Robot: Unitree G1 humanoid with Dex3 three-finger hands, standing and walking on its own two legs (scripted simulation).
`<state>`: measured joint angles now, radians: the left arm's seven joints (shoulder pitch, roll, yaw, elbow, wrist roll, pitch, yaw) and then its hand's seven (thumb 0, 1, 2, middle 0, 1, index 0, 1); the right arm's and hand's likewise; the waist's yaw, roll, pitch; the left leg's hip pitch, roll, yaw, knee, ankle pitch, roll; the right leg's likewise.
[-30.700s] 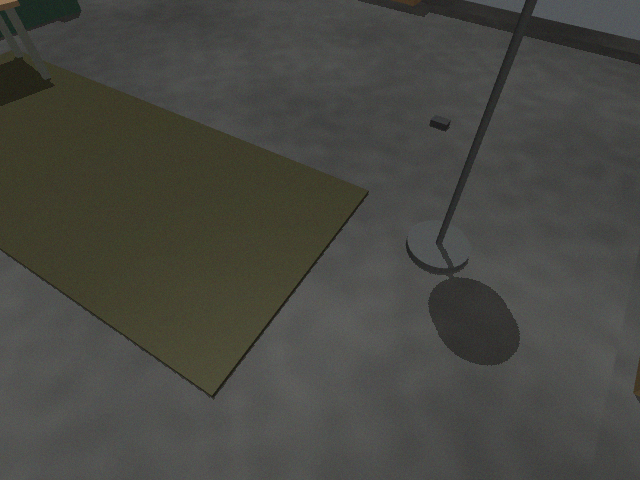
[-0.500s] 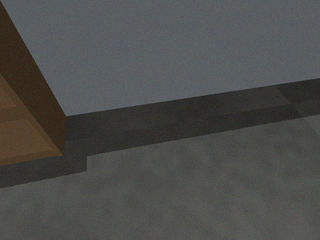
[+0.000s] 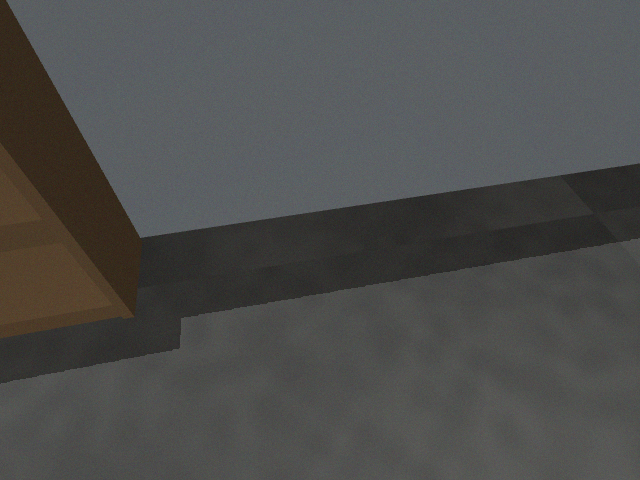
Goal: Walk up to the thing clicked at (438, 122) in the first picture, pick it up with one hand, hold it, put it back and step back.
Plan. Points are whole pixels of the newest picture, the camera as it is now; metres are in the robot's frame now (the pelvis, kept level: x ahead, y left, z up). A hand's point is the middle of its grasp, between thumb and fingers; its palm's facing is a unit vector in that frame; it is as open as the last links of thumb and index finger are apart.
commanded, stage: stand
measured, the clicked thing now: out of the picture -0.55 -0.48 -0.76
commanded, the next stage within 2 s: walk up in 0.48 s
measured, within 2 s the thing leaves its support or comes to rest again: neither
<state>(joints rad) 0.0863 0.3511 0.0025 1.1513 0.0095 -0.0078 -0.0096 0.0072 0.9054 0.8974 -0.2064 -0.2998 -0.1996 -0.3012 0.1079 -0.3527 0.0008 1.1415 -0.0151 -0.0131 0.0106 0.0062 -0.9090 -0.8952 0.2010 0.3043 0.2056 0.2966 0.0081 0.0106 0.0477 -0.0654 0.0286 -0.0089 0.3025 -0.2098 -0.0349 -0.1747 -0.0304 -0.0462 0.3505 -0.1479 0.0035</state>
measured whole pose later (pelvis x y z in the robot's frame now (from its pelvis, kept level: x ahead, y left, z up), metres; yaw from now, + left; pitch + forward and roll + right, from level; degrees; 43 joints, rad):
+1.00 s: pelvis -0.03 +0.08 +0.00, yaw -33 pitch -1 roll -2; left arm 0.22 0.45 0.09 0.80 0.03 0.07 -0.06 0.01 0.91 0.90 -0.20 -0.30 -0.20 -0.30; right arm 0.19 -0.39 -0.10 0.83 -0.04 0.02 0.04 0.01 -0.91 -0.90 0.20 0.30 0.21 0.30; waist -0.03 0.00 0.12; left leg -0.16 0.06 0.16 0.44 -0.26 0.03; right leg -0.41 -0.02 0.05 0.87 -0.33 0.03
